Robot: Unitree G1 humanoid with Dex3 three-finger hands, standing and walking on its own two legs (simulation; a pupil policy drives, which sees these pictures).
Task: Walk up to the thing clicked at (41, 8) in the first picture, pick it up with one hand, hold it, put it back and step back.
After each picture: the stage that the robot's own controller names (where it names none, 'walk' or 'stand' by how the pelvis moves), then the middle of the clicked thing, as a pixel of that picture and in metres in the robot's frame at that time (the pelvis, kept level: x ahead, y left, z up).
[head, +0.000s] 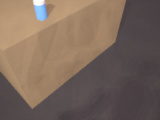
stand; (40, 9) +0.90 +0.25 -0.03
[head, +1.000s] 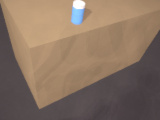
walk; (77, 12) +0.83 +0.02 -0.01
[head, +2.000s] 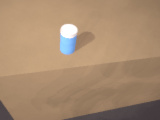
sink last; (68, 39) +0.54 +0.07 +0.00
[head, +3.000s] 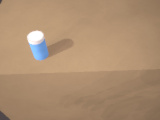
stand; (38, 46) +0.53 +0.21 +0.00
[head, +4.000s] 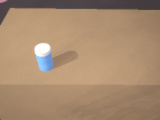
stand; (44, 57) +0.51 +0.18 -0.03
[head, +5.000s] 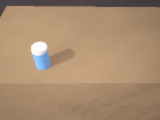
stand; (41, 56) +0.51 +0.19 -0.03
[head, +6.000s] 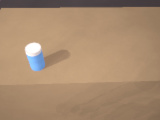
stand; (35, 57) +0.51 +0.22 -0.03
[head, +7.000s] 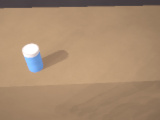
stand; (33, 58) +0.50 +0.23 -0.03
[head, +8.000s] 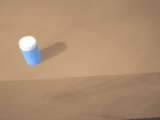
rise first; (30, 51) +0.51 +0.23 -0.03
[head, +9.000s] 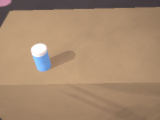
rise first; (41, 58) +0.51 +0.23 -0.03
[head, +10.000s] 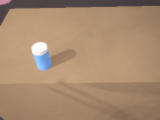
go down; (42, 56) +0.51 +0.22 -0.02
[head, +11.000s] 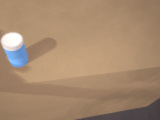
go down; (15, 50) +0.47 +0.21 +0.01
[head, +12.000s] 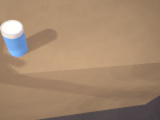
approach; (15, 39) +0.50 +0.21 +0.03
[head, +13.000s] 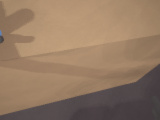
close; out of the picture +0.53 +0.23 +0.06
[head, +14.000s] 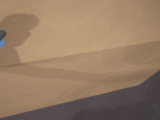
lift; out of the picture +0.50 +0.23 +0.06
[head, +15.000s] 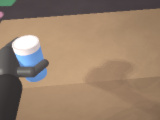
lift; (31, 59) +0.33 +0.15 +0.19
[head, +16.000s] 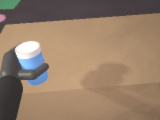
hold; (33, 63) +0.34 +0.16 +0.17
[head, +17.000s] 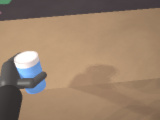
hold; (31, 72) +0.33 +0.16 +0.13
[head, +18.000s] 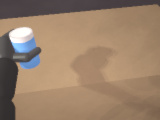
crouch; (26, 48) +0.41 +0.17 +0.16
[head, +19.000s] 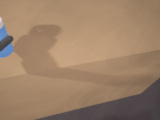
lower; out of the picture +0.49 +0.22 +0.07
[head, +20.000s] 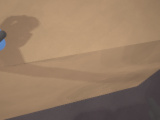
lower; out of the picture +0.50 +0.23 +0.06
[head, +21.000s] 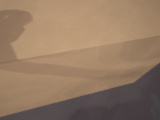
lower; out of the picture +0.51 +0.24 +0.06
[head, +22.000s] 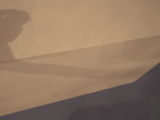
lower; out of the picture +0.51 +0.24 +0.07
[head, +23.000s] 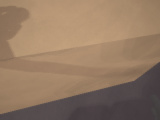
lower; out of the picture +0.52 +0.24 +0.07
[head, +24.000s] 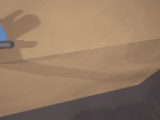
open; out of the picture +0.50 +0.22 +0.06
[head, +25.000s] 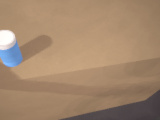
sink last; (8, 49) +0.46 +0.21 +0.03
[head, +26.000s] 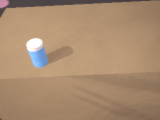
stand; (37, 53) +0.52 +0.23 +0.02
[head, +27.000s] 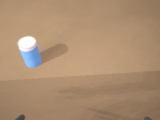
stand; (30, 52) +0.49 +0.22 +0.02
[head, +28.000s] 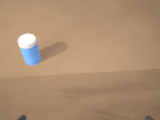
stand; (30, 50) +0.50 +0.22 +0.03
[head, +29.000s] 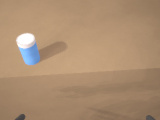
stand; (29, 49) +0.50 +0.22 +0.03
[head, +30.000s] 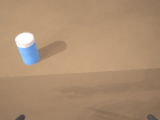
stand; (28, 49) +0.49 +0.22 +0.03
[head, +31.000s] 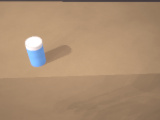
stand; (36, 52) +0.50 +0.21 +0.01
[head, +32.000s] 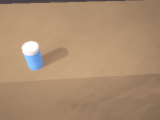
walk; (33, 56) +0.50 +0.22 -0.03
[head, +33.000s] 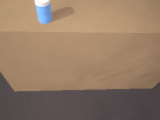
walk; (43, 9) +0.71 +0.19 -0.01
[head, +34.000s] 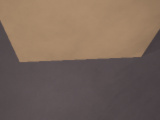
walk; out of the picture +1.02 +0.25 -0.01
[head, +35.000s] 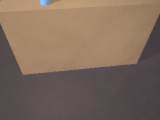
stand; out of the picture +1.09 +0.27 -0.03
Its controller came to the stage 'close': yes
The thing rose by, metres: 0.22
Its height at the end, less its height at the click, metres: +0.00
